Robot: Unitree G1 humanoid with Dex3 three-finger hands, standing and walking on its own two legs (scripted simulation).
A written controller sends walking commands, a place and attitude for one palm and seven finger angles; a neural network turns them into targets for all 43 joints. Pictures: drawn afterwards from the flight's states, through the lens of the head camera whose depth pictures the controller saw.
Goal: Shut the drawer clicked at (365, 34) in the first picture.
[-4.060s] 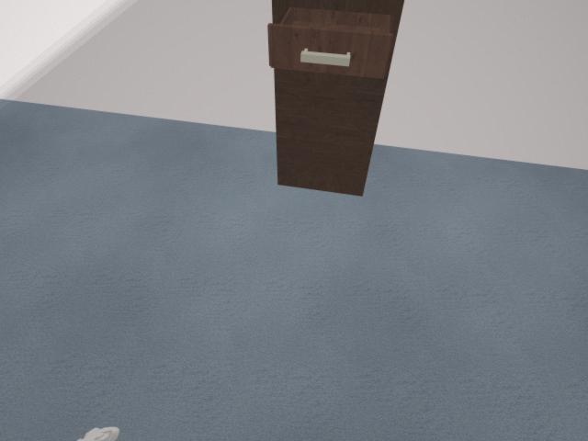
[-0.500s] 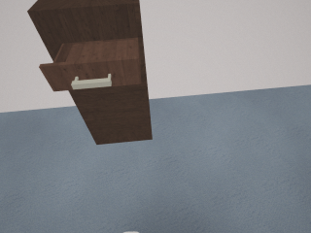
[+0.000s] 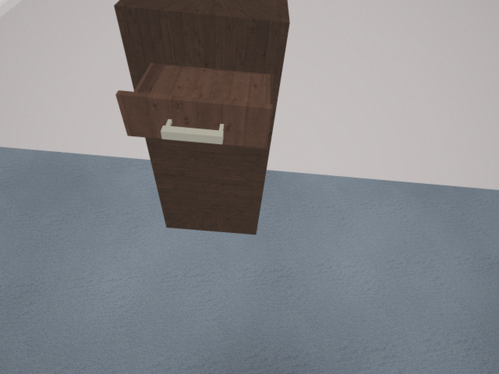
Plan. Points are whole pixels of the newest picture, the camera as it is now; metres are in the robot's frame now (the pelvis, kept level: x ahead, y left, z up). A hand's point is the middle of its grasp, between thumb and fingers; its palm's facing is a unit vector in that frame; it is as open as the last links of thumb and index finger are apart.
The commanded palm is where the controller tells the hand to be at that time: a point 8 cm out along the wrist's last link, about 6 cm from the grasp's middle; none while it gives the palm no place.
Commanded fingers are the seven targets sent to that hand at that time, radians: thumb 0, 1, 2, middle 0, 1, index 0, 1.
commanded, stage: take the last steps up to it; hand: left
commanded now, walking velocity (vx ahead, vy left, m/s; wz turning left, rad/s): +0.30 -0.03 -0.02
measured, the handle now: (194, 129) +0.67 +0.19 -0.01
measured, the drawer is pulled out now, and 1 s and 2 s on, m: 0.17 0.17 0.17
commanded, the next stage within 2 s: come to a stop and stand still in 0.62 s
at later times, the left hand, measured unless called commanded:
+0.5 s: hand (184, 351) +0.19 +0.13 -0.17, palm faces +0.03 -0.98 -0.21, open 7.2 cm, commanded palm none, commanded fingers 0.00 0.90 0.90 -0.20 -0.30 -0.20 -0.30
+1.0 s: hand (173, 329) +0.24 +0.16 -0.19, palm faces +0.05 -0.99 -0.17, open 7.4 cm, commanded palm none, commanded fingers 0.00 0.90 0.90 -0.20 -0.30 -0.20 -0.30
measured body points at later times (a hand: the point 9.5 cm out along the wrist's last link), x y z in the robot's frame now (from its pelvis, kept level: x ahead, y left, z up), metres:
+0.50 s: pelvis +0.14 -0.05 +0.00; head +0.14 -0.06 +0.45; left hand +0.19 +0.18 -0.15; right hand +0.14 -0.28 -0.16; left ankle +0.14 +0.08 -0.68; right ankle +0.18 -0.14 -0.74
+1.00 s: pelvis +0.24 -0.01 +0.00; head +0.26 +0.01 +0.45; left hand +0.24 +0.22 -0.17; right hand +0.28 -0.25 -0.14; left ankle +0.25 +0.08 -0.74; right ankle +0.23 -0.15 -0.69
